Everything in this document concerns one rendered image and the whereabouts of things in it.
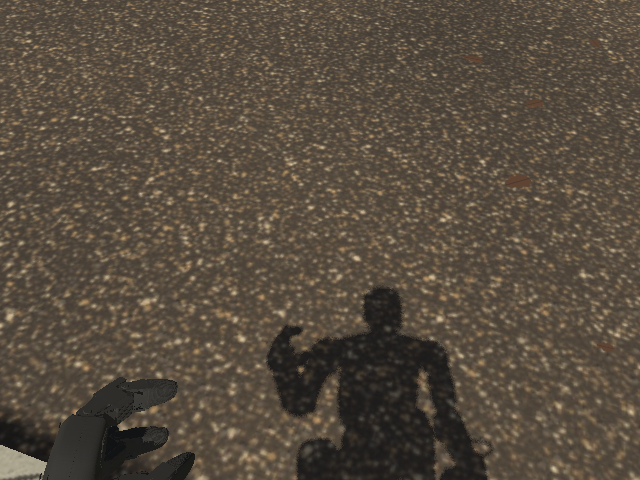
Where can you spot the left robot hand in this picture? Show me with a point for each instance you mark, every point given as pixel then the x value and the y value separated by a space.
pixel 87 447

